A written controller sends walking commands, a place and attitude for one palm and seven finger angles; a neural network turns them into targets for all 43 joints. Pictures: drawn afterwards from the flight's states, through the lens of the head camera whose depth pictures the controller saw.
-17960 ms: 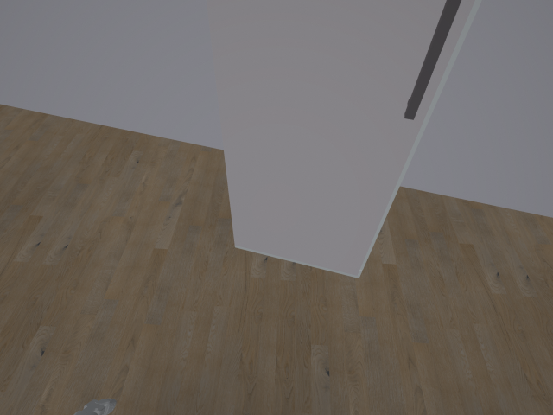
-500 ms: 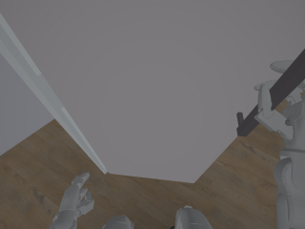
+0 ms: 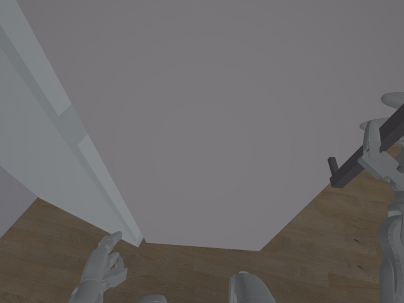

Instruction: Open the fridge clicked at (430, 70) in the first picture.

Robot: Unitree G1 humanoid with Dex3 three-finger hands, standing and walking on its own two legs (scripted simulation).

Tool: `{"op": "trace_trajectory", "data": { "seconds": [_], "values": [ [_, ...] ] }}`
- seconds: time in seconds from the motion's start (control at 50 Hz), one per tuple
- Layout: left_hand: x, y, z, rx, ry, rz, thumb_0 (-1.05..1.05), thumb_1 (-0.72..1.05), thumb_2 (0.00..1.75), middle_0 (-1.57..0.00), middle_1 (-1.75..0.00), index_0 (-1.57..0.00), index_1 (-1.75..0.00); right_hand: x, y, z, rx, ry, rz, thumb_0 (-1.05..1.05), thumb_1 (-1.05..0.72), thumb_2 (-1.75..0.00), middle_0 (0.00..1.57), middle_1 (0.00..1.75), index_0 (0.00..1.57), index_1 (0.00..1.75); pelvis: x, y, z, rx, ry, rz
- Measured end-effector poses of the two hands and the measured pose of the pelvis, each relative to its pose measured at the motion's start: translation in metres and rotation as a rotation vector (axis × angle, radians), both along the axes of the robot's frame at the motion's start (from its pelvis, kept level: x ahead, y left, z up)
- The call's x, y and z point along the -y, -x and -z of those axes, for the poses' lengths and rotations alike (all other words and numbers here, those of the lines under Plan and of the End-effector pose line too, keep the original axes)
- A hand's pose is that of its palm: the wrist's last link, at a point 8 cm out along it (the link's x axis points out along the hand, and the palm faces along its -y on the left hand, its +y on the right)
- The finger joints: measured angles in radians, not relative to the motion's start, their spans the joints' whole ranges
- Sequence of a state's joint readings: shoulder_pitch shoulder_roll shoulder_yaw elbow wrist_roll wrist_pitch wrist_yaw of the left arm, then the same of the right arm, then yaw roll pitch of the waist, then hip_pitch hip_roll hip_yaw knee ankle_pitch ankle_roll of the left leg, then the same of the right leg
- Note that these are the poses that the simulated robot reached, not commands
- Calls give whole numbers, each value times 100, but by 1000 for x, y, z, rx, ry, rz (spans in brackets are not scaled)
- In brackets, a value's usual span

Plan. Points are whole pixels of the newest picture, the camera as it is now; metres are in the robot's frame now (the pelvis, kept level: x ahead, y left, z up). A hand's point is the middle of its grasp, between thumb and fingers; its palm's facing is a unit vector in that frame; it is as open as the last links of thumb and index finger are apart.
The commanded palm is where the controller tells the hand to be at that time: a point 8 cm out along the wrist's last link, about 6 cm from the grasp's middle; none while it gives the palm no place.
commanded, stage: stop walking and hold the door back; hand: right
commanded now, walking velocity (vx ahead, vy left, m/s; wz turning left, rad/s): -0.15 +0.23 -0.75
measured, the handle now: (388, 118) +0.35 -0.21 +0.23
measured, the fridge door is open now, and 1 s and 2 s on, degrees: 70 73 71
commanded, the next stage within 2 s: loosen the grip on the handle in 1.30 s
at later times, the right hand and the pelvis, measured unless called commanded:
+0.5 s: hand (374, 162) +0.29 -0.18 +0.21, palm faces +0.38 +0.90 -0.20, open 5.7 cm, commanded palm +0.26 -0.24 +0.19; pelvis -0.09 +0.06 -0.01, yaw -13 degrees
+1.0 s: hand (371, 160) +0.29 -0.18 +0.21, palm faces +0.31 +0.93 -0.17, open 5.5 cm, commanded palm +0.25 -0.24 +0.19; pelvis -0.11 +0.04 +0.00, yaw -10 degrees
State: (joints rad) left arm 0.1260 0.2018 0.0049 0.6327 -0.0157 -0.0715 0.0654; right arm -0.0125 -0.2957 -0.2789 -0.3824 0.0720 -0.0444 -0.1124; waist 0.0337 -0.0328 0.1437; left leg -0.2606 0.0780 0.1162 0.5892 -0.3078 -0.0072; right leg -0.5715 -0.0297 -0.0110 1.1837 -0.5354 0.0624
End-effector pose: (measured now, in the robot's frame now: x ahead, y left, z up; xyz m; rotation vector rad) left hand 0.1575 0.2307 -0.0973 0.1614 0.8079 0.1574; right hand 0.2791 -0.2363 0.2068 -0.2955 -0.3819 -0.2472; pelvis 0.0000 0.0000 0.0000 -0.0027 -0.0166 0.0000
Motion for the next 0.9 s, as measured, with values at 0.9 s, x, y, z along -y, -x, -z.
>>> {"op": "trace_trajectory", "data": {
  "seconds": [0.9],
  "values": [
    [-68,160,17,-191,-97,48,2,91,90,-20,-30,-20,-30,-11,15,-3,-93,-125,56,-7,-72,-80,45,141,37,140,-46,106,4,21,-10,176]
  ]
}}
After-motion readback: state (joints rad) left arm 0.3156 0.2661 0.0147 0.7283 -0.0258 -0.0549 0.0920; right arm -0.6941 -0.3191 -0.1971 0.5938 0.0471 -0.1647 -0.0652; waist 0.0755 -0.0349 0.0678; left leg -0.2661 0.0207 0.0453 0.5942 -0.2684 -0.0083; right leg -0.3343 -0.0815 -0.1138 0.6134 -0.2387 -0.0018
